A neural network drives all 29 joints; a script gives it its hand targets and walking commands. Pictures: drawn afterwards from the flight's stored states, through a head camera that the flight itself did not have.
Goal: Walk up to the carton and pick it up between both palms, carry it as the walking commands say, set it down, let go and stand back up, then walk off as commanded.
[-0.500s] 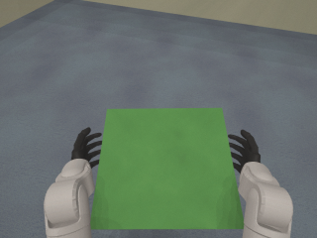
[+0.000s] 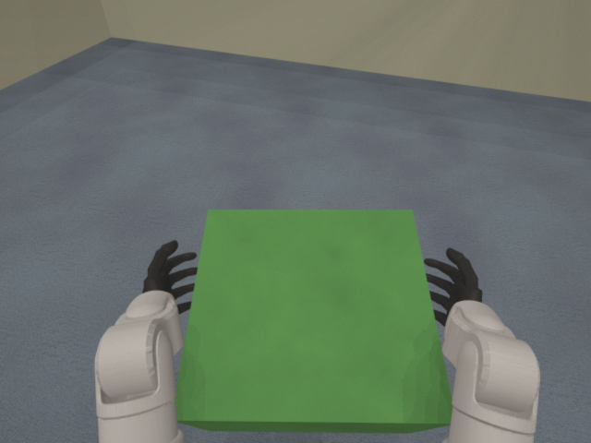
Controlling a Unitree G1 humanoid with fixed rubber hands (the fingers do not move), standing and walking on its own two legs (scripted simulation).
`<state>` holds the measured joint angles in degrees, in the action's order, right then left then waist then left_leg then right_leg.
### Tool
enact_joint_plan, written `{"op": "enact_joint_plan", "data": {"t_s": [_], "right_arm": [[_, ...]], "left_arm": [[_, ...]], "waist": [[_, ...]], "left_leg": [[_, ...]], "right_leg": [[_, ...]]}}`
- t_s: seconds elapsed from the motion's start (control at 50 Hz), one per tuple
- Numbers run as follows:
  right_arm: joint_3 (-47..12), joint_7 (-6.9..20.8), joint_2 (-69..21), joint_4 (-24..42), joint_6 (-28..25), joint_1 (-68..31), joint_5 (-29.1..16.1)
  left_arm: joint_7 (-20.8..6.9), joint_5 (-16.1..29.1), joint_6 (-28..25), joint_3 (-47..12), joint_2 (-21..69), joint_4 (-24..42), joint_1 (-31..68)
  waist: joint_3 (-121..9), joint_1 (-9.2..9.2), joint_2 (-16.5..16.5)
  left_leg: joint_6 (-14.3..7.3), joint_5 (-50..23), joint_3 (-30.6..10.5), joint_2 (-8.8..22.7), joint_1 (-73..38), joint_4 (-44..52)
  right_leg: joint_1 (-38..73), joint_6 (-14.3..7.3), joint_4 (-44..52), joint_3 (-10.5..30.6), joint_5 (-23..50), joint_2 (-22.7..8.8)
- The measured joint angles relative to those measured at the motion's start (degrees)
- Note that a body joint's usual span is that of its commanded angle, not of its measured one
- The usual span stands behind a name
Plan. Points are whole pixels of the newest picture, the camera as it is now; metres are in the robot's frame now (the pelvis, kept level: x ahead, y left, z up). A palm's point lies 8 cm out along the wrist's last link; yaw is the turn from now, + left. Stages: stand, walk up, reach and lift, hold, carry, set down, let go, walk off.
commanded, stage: carry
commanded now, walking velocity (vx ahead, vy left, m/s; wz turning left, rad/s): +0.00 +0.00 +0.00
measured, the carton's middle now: (309, 322) +0.27 -0.01 +0.03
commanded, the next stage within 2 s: none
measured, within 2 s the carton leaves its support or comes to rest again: neither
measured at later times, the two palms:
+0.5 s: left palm (195, 329) +0.23 +0.13 +0.09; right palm (490, 329) +0.23 -0.23 +0.09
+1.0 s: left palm (191, 373) +0.18 +0.13 +0.07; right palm (506, 369) +0.19 -0.23 +0.08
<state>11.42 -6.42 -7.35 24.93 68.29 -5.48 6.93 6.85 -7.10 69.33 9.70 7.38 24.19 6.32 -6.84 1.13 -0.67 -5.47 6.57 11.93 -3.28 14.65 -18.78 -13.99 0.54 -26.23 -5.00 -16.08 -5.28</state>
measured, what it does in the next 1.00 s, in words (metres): shifts its weight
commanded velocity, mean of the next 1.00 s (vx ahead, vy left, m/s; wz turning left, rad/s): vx -0.21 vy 0.00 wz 0.00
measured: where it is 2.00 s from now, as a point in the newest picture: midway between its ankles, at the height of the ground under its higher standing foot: outside the picture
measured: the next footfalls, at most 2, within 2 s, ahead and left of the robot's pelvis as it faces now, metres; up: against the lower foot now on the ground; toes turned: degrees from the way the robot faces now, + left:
right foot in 1.26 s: -0.07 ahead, -0.14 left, +0.00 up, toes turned -5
left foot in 1.56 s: -0.12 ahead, +0.11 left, +0.00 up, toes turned +8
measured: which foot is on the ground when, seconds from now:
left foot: down 0.00-1.00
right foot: down 0.00-1.00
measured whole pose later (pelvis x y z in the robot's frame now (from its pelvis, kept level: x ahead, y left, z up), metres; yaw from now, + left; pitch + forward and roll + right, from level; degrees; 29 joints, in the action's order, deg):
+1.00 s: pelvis -0.07 -0.06 -0.02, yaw +2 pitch +2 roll -1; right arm 11.1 -5.8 -7.4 28.1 67.4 -6.2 6.8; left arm 6.6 -6.9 68.3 9.5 7.4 28.3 6.1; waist -1.5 0.5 0.2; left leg -1.9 12.0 9.4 3.2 29.9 -35.3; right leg -25.7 -2.4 -35.2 -7.7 -11.2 -1.3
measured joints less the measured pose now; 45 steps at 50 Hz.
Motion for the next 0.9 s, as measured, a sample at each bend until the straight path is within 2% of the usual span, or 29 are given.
{"op": "enact_joint_plan", "data": {"t_s": [0.1, 0.26, 0.46, 0.58, 0.7, 0.82, 0.9], "right_arm": [[-0.1, -0.1, 0.0, -0.1, 0.2, -0.2, 0.1], [-0.3, -0.1, 0.0, -0.4, 0.1, -0.9, 0.3], [-0.9, -0.1, 0.0, 2.5, -0.5, -0.7, -0.1], [-1.1, -0.1, 0.0, 3.4, -0.5, -0.3, -0.3], [-1.1, 0.0, 0.0, 3.5, -0.5, -0.1, -0.3], [-1.1, 0.2, 0.0, 3.6, -0.5, -0.1, -0.2], [-0.8, 0.4, 0.0, 3.6, -0.7, -0.2, -0.1]], "left_arm": [[0.0, 0.1, 0.0, 0.2, 0.0, -0.1, 0.0], [-0.1, 0.2, -0.2, 0.7, 0.0, 0.1, 0.1], [-0.3, 0.8, -1.2, 0.6, 0.0, 3.0, -0.5], [-0.5, 0.7, -1.5, 0.2, 0.0, 3.9, -1.1], [-0.5, 0.5, -1.3, 0.0, 0.0, 4.0, -1.3], [-0.3, 0.8, -1.3, 0.0, 0.0, 4.2, -1.3], [-0.2, 0.7, -1.3, -0.1, 0.0, 4.2, -1.0]], "waist": [[0.1, 0.02, 0.3], [0.5, -0.43, 0.0], [4.1, -1.01, 1.2], [5.1, -0.61, 1.5], [5.3, -0.15, 1.1], [5.0, -0.67, 1.1], [4.9, -0.84, 1.1]], "left_leg": [[0.5, -0.6, -0.3, 0.0, -0.1, 0.6], [-0.4, -0.1, -0.7, 1.0, 2.0, -2.1], [1.2, 2.1, -1.8, 4.4, 7.8, -10.3], [2.0, 2.4, -2.5, 5.7, 10.6, -13.5], [2.1, 1.5, -2.8, 5.9, 12.1, -14.0], [2.4, -0.3, -2.8, 6.1, 12.7, -12.3], [3.0, 1.1, -2.6, 6.4, 13.6, -12.7]], "right_leg": [[0.3, 0.0, 1.2, 0.3, 2.1, 0.5], [-1.2, 1.0, -0.4, 0.4, 3.5, 1.4], [-5.6, -1.4, -5.8, -0.8, 1.9, 3.7], [-7.9, -2.6, -8.2, -1.5, 1.6, 4.5], [-9.5, -3.0, -9.3, -2.0, 2.1, 4.6], [-10.4, -3.2, -7.9, -2.3, 3.9, 4.6], [-10.7, -3.3, -7.1, -2.6, 4.9, 4.6]]}}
